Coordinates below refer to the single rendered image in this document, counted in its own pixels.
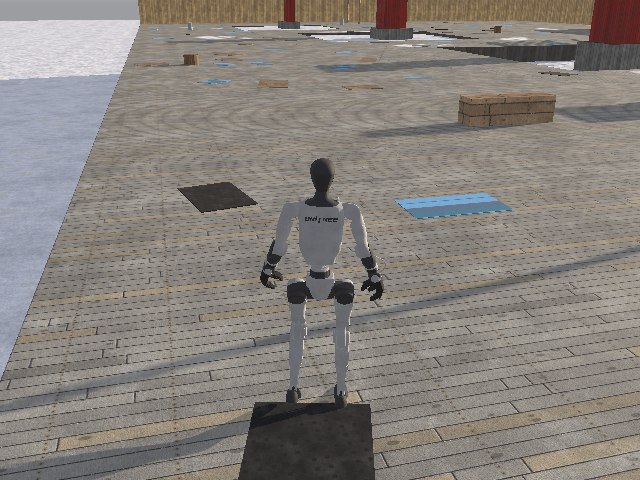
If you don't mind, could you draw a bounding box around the left robot shin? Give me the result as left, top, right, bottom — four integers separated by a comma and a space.
289, 322, 304, 391

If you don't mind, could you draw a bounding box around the robot right forearm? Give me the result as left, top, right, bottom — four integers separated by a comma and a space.
361, 243, 382, 283

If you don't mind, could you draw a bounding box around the left robot foot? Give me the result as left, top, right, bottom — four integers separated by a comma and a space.
286, 386, 301, 403

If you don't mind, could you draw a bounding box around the right robot hand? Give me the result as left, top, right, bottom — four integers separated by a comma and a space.
361, 277, 384, 301

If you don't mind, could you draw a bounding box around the left robot upper arm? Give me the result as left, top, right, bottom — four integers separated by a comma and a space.
272, 201, 301, 256

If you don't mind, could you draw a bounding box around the robot left forearm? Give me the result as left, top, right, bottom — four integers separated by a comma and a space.
262, 240, 282, 275

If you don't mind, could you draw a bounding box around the right robot upper arm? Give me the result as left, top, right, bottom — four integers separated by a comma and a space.
342, 202, 371, 259

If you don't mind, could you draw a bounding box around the left robot hand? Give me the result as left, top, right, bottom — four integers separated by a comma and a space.
260, 270, 283, 289

